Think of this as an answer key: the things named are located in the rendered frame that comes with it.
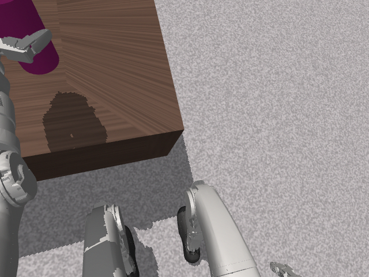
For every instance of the bottle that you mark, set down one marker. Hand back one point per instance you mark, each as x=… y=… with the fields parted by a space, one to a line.
x=19 y=18

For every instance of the right robot foot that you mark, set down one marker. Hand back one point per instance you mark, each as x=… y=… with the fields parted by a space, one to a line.
x=191 y=257

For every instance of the left robot foot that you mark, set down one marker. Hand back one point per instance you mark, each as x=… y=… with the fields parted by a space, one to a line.
x=131 y=245

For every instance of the right robot hand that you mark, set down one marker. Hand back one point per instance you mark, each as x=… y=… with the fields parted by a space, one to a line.
x=282 y=270

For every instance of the left robot arm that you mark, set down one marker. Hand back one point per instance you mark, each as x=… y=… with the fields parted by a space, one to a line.
x=18 y=184

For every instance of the left robot hand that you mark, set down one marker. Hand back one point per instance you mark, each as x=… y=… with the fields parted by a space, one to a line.
x=19 y=49

